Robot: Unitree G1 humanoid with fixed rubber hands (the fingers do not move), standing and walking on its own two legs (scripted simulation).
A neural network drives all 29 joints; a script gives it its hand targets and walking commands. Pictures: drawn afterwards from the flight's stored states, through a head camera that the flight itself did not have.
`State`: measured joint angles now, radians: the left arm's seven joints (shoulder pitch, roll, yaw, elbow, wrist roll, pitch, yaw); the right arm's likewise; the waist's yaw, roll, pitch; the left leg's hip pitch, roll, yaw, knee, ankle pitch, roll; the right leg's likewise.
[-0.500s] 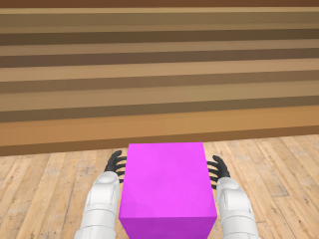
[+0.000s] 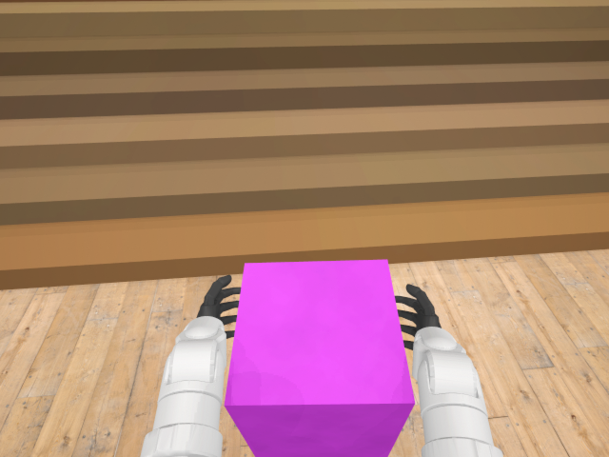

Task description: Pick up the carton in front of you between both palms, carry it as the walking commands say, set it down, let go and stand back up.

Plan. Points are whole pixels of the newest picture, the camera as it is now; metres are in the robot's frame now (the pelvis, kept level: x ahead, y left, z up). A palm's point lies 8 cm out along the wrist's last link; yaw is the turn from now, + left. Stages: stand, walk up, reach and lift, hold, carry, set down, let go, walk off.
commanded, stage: reach and lift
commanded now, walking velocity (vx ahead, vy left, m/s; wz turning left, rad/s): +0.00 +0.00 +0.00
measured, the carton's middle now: (318, 363) +0.30 +0.00 -0.05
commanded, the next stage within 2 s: hold in 0.40 s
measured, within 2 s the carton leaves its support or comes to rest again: neither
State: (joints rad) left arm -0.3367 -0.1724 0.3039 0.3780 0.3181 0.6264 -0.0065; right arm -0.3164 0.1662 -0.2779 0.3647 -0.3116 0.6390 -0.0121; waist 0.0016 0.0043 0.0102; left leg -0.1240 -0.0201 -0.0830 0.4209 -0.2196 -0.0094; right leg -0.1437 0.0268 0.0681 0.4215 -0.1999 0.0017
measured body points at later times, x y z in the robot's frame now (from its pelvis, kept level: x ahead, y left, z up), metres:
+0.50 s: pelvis +0.01 +0.01 +0.00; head -0.03 +0.01 +0.45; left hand +0.31 +0.16 +0.04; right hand +0.30 -0.15 +0.03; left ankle +0.01 +0.13 -0.74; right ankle +0.02 -0.12 -0.74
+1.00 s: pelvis -0.01 +0.00 +0.00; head -0.05 +0.00 +0.45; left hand +0.30 +0.15 +0.05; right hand +0.30 -0.15 +0.05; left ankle +0.01 +0.13 -0.74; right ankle +0.02 -0.12 -0.74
